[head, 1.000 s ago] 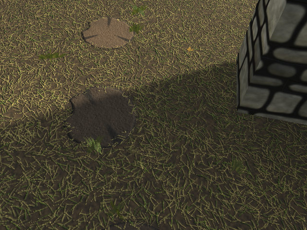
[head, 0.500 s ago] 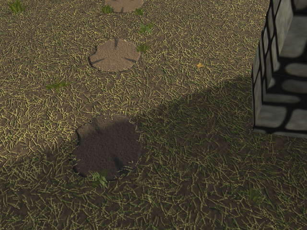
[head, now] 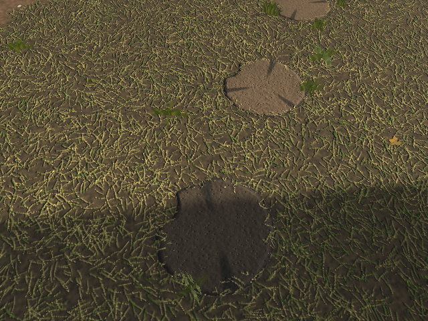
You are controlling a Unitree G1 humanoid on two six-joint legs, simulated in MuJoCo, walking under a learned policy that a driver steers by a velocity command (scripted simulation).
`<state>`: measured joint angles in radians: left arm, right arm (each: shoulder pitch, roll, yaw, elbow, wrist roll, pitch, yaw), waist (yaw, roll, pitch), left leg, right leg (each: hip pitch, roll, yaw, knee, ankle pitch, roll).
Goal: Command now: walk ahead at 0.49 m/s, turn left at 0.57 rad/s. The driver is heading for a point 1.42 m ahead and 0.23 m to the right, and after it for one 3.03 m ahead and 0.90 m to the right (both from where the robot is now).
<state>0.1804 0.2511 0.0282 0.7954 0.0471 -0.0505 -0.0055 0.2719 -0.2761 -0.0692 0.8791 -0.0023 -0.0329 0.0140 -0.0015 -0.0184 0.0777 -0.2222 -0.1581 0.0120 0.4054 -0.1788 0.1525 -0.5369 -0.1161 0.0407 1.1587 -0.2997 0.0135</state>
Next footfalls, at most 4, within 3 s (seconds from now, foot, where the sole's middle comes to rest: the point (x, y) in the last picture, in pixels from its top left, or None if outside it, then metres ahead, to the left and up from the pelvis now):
0.36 right None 0.39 -0.11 -0.77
0.90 left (213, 246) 0.70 0.02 -0.77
1.42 right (295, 210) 0.84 -0.27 -0.77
1.94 left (255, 142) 1.16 -0.15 -0.77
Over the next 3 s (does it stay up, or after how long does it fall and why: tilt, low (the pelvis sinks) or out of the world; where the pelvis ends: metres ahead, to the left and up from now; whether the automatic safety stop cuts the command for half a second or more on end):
stays up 1.58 -0.21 0.00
